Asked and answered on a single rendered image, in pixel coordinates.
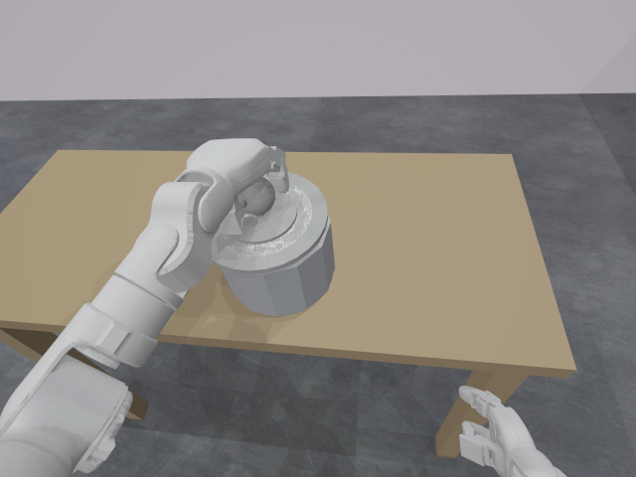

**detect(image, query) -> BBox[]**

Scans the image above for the right robot hand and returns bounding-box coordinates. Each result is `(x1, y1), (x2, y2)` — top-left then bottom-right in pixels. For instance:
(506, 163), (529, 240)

(459, 386), (537, 477)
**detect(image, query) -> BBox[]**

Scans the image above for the lid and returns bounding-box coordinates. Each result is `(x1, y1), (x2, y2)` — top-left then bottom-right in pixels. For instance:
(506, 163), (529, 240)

(211, 172), (328, 274)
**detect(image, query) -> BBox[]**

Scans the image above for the table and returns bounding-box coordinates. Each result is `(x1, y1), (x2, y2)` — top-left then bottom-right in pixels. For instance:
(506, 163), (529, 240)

(0, 150), (577, 458)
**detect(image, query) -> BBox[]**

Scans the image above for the pot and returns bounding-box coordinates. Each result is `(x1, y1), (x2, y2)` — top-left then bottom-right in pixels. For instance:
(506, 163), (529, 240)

(221, 216), (335, 317)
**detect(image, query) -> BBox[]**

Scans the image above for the left robot forearm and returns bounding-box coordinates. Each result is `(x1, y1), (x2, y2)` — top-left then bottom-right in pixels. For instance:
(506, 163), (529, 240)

(0, 166), (234, 437)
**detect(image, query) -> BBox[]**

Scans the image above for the robot left upper arm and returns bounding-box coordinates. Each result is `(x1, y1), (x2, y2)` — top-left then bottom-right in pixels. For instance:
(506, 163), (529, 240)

(0, 354), (133, 477)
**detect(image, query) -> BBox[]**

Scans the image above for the knob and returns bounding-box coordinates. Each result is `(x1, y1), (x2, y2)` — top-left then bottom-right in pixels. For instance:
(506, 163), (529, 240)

(238, 177), (275, 216)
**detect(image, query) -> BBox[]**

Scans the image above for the left robot hand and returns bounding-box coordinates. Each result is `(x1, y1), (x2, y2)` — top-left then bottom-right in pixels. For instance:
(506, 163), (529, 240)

(186, 138), (289, 235)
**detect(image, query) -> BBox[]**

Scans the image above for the right robot forearm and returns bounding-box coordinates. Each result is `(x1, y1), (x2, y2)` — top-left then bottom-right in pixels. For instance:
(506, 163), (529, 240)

(504, 446), (566, 477)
